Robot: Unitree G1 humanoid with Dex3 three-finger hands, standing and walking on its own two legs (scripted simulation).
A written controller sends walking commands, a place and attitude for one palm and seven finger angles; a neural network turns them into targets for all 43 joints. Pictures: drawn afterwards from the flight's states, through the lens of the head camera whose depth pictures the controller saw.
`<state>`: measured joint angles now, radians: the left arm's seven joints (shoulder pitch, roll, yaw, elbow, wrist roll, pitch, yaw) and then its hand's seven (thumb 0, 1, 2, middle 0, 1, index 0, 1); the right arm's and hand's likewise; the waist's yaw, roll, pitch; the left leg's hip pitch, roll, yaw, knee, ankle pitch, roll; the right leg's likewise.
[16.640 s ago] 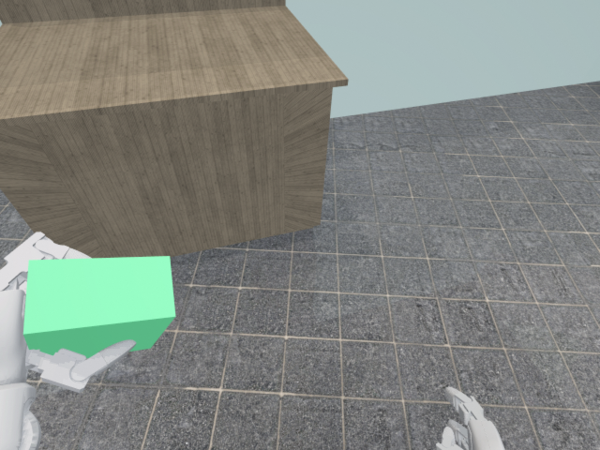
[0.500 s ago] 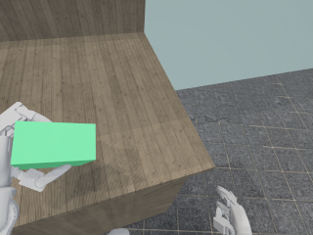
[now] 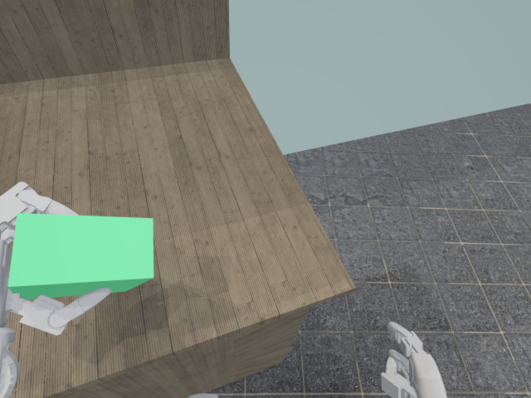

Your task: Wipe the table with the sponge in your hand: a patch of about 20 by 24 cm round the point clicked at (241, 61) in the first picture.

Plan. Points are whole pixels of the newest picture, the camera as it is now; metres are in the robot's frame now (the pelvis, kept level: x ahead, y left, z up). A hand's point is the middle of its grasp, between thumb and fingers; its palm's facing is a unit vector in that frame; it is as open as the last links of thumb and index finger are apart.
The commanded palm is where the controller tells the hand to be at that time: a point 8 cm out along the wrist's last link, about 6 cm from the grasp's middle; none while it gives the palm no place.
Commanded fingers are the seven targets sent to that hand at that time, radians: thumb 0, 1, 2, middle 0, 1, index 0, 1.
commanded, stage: look again from close up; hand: left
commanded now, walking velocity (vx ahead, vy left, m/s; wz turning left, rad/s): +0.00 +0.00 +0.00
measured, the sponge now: (101, 260) +0.23 +0.21 +0.14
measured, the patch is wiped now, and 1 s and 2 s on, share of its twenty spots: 0.00 0.00 0.00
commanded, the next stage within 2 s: come to a stop and stand still in 0.04 s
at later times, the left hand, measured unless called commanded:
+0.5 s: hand (68, 260) +0.22 +0.24 +0.15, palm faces +0.27 -0.87 -0.41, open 10.4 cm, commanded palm +0.16 +0.29 +0.18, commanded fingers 0.00 0.10 1.30 -1.20 -1.60 -1.20 -1.60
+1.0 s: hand (45, 260) +0.22 +0.26 +0.16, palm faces +0.36 -0.84 -0.40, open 10.4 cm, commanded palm +0.16 +0.29 +0.18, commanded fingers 0.00 0.10 1.30 -1.20 -1.60 -1.20 -1.60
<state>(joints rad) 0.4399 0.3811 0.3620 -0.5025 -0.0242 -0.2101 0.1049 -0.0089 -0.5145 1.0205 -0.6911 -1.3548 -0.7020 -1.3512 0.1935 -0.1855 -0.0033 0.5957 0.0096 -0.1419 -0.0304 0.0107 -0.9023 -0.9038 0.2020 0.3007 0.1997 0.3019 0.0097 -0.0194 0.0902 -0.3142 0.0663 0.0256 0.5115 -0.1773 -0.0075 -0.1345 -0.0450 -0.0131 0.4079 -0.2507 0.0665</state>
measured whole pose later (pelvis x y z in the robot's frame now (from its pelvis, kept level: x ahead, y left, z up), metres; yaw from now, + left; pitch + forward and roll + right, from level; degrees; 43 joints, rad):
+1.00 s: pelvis -0.01 +0.01 +0.00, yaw +0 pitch -1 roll -2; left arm 0.42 0.39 0.37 -0.49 -0.03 -0.22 0.10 -0.01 -0.52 1.02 -0.69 -1.35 -0.71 -1.35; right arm 0.17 -0.17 0.01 0.58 0.00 -0.16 -0.03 0.01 -0.90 -0.90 0.20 0.30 0.20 0.30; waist 0.02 -0.03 0.10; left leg -0.31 0.05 0.03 0.49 -0.16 0.00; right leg -0.14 -0.06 -0.01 0.39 -0.23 0.07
